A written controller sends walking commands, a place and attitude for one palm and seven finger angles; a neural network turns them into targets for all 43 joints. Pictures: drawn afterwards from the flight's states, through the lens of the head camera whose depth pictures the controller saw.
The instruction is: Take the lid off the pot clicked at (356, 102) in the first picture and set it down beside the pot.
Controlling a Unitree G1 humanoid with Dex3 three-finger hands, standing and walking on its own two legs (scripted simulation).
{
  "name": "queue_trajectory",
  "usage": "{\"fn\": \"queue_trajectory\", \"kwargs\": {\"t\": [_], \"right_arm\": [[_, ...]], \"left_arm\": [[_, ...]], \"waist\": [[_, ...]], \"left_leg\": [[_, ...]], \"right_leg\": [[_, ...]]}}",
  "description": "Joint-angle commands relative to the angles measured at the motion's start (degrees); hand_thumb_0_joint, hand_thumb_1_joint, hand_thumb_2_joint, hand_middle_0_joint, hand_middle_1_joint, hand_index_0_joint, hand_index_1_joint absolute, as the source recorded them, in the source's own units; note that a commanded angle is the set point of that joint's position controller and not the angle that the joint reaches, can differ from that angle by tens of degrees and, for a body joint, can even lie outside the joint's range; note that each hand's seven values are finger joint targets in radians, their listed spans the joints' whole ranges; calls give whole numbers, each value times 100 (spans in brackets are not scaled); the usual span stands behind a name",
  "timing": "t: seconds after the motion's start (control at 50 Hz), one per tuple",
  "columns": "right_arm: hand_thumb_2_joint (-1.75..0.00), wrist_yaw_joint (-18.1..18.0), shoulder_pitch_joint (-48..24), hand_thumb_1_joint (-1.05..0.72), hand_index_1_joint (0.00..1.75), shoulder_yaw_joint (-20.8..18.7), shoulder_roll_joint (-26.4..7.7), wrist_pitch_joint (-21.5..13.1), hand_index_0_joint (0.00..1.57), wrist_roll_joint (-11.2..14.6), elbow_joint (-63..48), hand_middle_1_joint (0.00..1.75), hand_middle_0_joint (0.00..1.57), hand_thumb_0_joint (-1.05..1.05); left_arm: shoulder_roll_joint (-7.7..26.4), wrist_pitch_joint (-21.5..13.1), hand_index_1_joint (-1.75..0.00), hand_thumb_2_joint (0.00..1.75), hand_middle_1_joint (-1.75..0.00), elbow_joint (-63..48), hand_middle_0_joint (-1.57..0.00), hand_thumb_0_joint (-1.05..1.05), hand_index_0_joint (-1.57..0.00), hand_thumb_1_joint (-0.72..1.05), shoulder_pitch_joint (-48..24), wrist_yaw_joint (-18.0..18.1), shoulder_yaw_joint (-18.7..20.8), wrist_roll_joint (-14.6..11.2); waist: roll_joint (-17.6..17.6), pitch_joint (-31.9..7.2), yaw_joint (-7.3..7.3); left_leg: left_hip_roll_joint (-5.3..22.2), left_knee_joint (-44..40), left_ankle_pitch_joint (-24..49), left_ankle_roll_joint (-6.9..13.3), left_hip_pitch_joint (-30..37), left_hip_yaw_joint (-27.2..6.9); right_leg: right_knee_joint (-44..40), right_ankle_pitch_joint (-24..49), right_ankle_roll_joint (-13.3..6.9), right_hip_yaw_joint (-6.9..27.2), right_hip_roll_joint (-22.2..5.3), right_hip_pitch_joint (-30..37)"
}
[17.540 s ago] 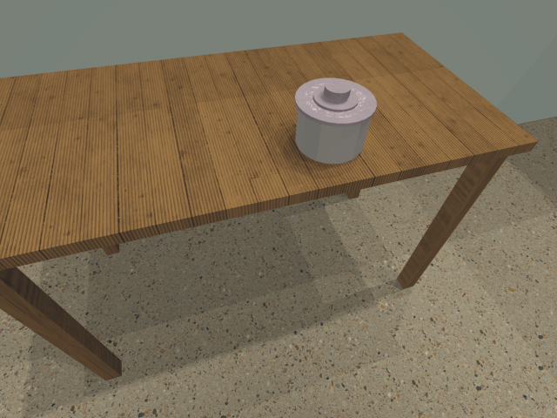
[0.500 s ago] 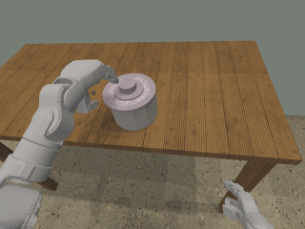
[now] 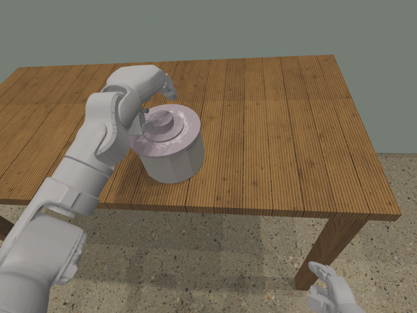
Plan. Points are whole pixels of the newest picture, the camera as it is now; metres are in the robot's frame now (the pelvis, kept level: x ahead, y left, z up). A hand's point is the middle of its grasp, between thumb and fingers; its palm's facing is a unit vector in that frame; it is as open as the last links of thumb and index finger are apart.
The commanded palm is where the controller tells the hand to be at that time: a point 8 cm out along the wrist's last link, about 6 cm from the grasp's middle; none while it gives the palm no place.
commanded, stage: move the open hand above the knob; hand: left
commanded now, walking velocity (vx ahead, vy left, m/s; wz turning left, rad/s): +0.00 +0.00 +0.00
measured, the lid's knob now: (161, 120) +0.47 +0.12 +0.12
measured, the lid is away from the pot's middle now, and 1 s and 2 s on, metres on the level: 0.00 0.00 0.00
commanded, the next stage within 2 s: lower the open fingers around the knob in 1.10 s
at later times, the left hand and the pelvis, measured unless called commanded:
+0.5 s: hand (153, 105) +0.44 +0.12 +0.19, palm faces -0.21 -0.04 -0.98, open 9.9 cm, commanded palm +0.41 +0.13 +0.26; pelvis +0.00 +0.00 +0.00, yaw -1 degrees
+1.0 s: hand (145, 107) +0.44 +0.13 +0.18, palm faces -0.21 -0.04 -0.98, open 9.9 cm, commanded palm +0.41 +0.14 +0.26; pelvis +0.00 +0.01 +0.00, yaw +0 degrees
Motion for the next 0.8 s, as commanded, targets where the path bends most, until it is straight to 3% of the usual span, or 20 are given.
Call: {"fn": "queue_trajectory", "kwargs": {"t": [0.0, 0.06, 0.12, 0.14, 0.16, 0.2, 0.26, 0.3, 0.36, 0.4, 0.44, 0.5, 0.54, 0.56, 0.6, 0.66, 0.68, 0.72, 0.78], "right_arm": [[-90, -39, -700, -90, 30, -184, -552, -217, 20, 50, -826, 30, 20, 0], [-90, -49, -665, -90, 30, -206, -534, -233, 20, 34, -811, 30, 20, 0], [-90, -58, -584, -90, 30, -213, -542, -239, 20, 45, -731, 30, 20, 0], [-90, -42, -557, -90, 30, -257, -583, -231, 20, 49, -765, 30, 20, 0], [-90, -41, -565, -90, 30, -218, -561, -243, 20, 41, -770, 30, 20, 0], [-90, -38, -584, -90, 30, -213, -543, -219, 20, 54, -777, 30, 20, 0], [-90, -32, -622, -90, 30, -221, -547, -229, 20, 37, -891, 30, 20, 0], [-90, -41, -574, -90, 30, -210, -550, -218, 20, 55, -861, 30, 20, 0], [-90, -40, -630, -90, 30, -229, -547, -211, 20, 51, -923, 30, 20, 0], [-90, -54, -653, -90, 30, -217, -541, -198, 20, 74, -912, 30, 20, 0], [-90, -49, -691, -90, 30, -267, -566, -191, 20, 75, -947, 30, 20, 0], [-90, -77, -655, -90, 30, -234, -549, -205, 20, 67, -911, 30, 20, 0], [-90, -86, -686, -90, 30, -255, -578, -205, 20, 79, -909, 30, 20, 0], [-90, -88, -671, -90, 30, -237, -545, -210, 20, 70, -894, 30, 20, 0], [-90, -68, -669, -90, 30, -235, -525, -189, 20, 83, -855, 30, 20, 0], [-90, -63, -698, -90, 30, -222, -542, -191, 20, 72, -834, 30, 20, 0], [-90, -59, -686, -90, 30, -232, -525, -188, 20, 66, -826, 30, 20, 0], [-90, -80, -630, -90, 30, -220, -546, -189, 20, 66, -771, 30, 20, 0], [-90, -74, -680, -90, 30, -206, -535, -199, 20, 46, -801, 30, 20, 0]], "left_arm": [[1199, 7, -8, 152, -8, -500, -86, 0, -86, -31, -2947, 259, 809, 169], [1127, 19, -8, 152, -8, -702, -86, 0, -86, -31, -3456, 280, 698, 197], [1001, 84, -8, 152, -8, -121, -86, 0, -86, -31, -3452, 282, 651, 216], [979, 65, -8, 152, -8, -269, -86, 0, -86, -31, -3294, 282, 717, 131], [1184, 42, -8, 152, -8, -155, -86, 0, -86, -31, -3267, 287, 863, 197], [968, 41, -8, 152, -8, -19, -86, 0, -86, -31, -3314, 266, 661, 228], [1241, -50, -8, 152, -8, -356, -86, 0, -86, -31, -3191, 275, 915, 204], [1244, -25, -8, 152, -8, -63, -86, 0, -86, -31, -3105, 282, 914, 247], [1317, -51, -8, 152, -8, -433, -86, 0, -86, -31, -3042, 288, 985, 192], [1256, -15, -8, 152, -8, -353, -86, 0, -86, -31, -3104, 267, 875, 224], [1138, 0, -8, 152, -8, -570, -86, 0, -86, -31, -3102, 239, 813, 121], [1377, -17, -8, 152, -8, -638, -86, 0, -86, -31, -3265, 208, 934, 161], [1233, -34, -8, 152, -8, -612, -86, 0, -86, -31, -3107, 170, 830, 99], [1319, -44, -8, 152, -8, -638, -86, 0, -86, -31, -3160, 168, 880, 140], [964, -14, -8, 152, -8, -656, -86, 0, -86, -31, -3335, 142, 554, 132], [1119, -33, -8, 152, -8, -667, -86, 0, -86, -31, -3344, 153, 675, 114], [952, -29, -8, 152, -8, -645, -86, 0, -86, -31, -3376, 150, 554, 112], [1183, -16, -8, 152, -8, -364, -86, 0, -86, -31, -3265, 187, 790, 125], [1187, -46, -8, 152, -8, -486, -86, 0, -86, -31, -3361, 214, 766, 165]], "waist": [[-910, -2061, -46], [-695, -2459, -73], [-818, -2307, -105], [-835, -2455, -85], [-902, -2531, -32], [-943, -2251, -71], [-949, -2586, 15], [-1009, -2250, -2], [-952, -2510, 22], [-1014, -2294, -31], [-898, -2345, -46], [-876, -2315, -34], [-801, -2348, -68], [-804, -2381, -56], [-690, -2260, -123], [-656, -2353, -112], [-688, -2299, -123], [-863, -2220, -84], [-674, -2335, -64]], "left_leg": [[-165, -97, 1341, 208, 914, -17], [-182, -72, 1527, 222, 1127, -47], [-177, -46, 1549, 218, 1027, -30], [-183, -18, 1636, 245, 1068, -37], [-179, -55, 1636, 226, 1024, -16], [-185, -80, 1426, 228, 913, 23], [-188, -60, 1673, 256, 1004, 19], [-176, -73, 1556, 251, 857, 49], [-184, -43, 1688, 269, 978, 68], [-172, -62, 1559, 267, 916, 83], [-177, -31, 1574, 291, 1015, 51], [-178, -92, 1411, 281, 1020, 31], [-176, -43, 1486, 287, 1081, 25], [-168, -63, 1525, 276, 1127, 25], [-151, -70, 1521, 255, 1189, -29], [-153, -84, 1506, 242, 1229, -70], [-156, -77, 1496, 250, 1221, -79], [-141, -110, 1376, 242, 1133, -77], [-151, -99, 1483, 240, 1174, -81]], "right_leg": [[-203, 1885, -314, -160, 307, 569], [-150, 2020, -331, -140, 315, 686], [-136, 2114, -329, -155, 330, 608], [-155, 2247, -332, -140, 315, 711], [-111, 2239, -320, -126, 311, 806], [-160, 2132, -306, -147, 291, 655], [-116, 2384, -305, -88, 278, 930], [-148, 2353, -300, -113, 278, 791], [-135, 2487, -289, -56, 267, 942], [-169, 2403, -278, -73, 271, 796], [-205, 2318, -304, -86, 271, 748], [-222, 2137, -289, -91, 273, 738], [-233, 2142, -306, -94, 281, 689], [-212, 2124, -299, -97, 288, 699], [-215, 1994, -319, -166, 305, 489], [-208, 1892, -331, -160, 322, 517], [-227, 1889, -339, -186, 323, 467], [-249, 1787, -333, -191, 329, 484], [-226, 1886, -354, -171, 316, 546]]}}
